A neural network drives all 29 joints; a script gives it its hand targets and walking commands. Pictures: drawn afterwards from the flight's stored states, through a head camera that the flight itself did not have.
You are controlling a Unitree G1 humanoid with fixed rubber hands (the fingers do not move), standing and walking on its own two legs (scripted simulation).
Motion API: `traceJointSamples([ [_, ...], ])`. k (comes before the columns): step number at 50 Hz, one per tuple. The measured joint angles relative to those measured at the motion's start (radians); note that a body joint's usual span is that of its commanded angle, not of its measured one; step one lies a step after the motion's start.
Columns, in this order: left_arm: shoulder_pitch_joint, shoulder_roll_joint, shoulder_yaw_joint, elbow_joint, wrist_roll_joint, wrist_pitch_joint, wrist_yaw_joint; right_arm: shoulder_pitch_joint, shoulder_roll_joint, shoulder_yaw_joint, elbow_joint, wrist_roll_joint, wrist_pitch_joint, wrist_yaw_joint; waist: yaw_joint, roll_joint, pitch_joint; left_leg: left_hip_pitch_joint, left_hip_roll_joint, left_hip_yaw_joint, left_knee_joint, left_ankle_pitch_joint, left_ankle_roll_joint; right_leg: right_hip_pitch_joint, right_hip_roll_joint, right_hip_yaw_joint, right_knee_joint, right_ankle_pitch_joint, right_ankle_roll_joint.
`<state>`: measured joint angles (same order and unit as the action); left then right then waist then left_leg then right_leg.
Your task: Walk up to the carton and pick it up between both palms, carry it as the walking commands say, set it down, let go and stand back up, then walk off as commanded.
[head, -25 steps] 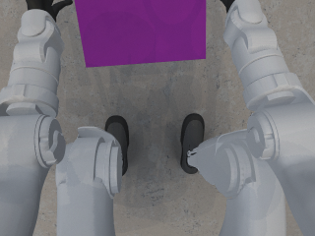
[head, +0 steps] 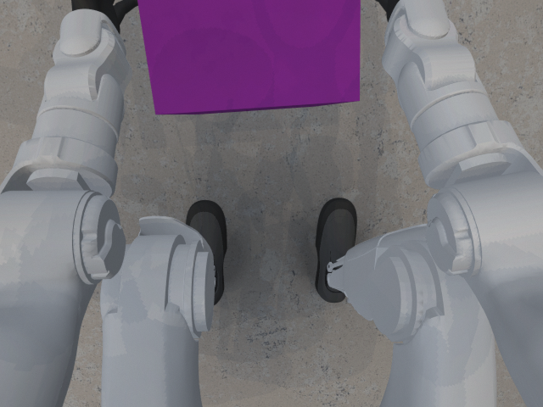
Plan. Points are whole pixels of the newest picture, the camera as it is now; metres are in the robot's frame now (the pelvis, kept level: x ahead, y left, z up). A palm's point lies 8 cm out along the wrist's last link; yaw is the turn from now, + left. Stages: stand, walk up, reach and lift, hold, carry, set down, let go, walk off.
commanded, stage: reach and lift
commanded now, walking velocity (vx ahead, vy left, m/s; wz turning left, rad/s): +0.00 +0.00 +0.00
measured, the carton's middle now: (250, 22) +0.53 +0.06 -0.26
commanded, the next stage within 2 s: none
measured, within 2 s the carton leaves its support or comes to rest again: leaves its support in 0.96 s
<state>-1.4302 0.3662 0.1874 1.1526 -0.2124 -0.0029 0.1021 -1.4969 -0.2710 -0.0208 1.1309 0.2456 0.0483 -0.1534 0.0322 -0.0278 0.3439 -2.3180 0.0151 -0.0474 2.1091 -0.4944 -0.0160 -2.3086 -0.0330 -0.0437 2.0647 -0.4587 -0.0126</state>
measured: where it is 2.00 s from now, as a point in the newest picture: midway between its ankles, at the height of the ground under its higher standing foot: (270, 268)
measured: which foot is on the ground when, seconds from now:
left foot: down 0.00-1.00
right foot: down 0.00-1.00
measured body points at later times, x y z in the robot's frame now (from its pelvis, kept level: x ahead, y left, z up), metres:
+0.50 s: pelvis +0.00 +0.00 +0.00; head +0.38 +0.03 +0.23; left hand +0.54 +0.21 -0.20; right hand +0.57 -0.08 -0.19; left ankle +0.12 +0.13 -0.35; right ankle +0.14 -0.11 -0.35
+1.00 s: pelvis +0.00 +0.00 +0.00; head +0.37 +0.03 +0.23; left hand +0.54 +0.22 -0.19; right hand +0.57 -0.08 -0.18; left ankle +0.12 +0.13 -0.35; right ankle +0.14 -0.11 -0.35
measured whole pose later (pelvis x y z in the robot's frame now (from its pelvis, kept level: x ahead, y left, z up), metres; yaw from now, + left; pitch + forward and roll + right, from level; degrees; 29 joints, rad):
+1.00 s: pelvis +0.00 +0.00 +0.00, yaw +0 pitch +36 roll -2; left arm -1.46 0.34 0.18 1.04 -0.10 0.18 0.07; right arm -1.53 -0.24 -0.08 1.07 0.16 0.15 -0.17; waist 0.06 -0.03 0.41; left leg -2.26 0.02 -0.05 2.14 -0.51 -0.02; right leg -2.26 0.04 -0.03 2.10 -0.47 0.01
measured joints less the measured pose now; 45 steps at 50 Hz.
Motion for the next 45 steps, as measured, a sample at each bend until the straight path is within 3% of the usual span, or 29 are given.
traceJointSamples([
  [18, -0.038, -0.047, -0.012, 0.012, 0.006, -0.009, 0.02, -0.012, 0.012, 0.024, 0.007, 0.001, -0.005, -0.006, 0.015, 0.0, 0.0, 0.003, 0.001, 0.0, 0.0, -0.002, 0.0, 0.0, 0.01, 0.003, 0.0, 0.0, 0.0],
  [23, -0.047, -0.042, -0.012, 0.021, 0.04, -0.005, 0.016, -0.027, 0.019, 0.015, 0.027, -0.031, -0.005, -0.005, 0.016, 0.0, 0.0, 0.003, 0.001, -0.004, 0.0, -0.003, 0.0, 0.001, 0.038, 0.008, 0.002, -0.004, 0.008],
  [34, -0.048, -0.029, -0.013, -0.002, 0.099, 0.078, -0.042, -0.03, 0.026, -0.051, 0.029, -0.081, 0.034, 0.018, 0.021, 0.0, -0.003, 0.003, 0.001, -0.005, 0.026, -0.012, 0.0, -0.003, 0.07, 0.016, 0.028, -0.011, 0.02],
  [45, -0.016, -0.04, -0.012, -0.066, 0.108, 0.147, -0.04, -0.029, 0.026, -0.057, 0.02, -0.082, 0.07, 0.004, 0.025, 0.0, -0.009, 0.002, 0.0, -0.004, 0.034, -0.011, 0.0, -0.003, 0.072, 0.017, 0.036, -0.01, 0.02],
])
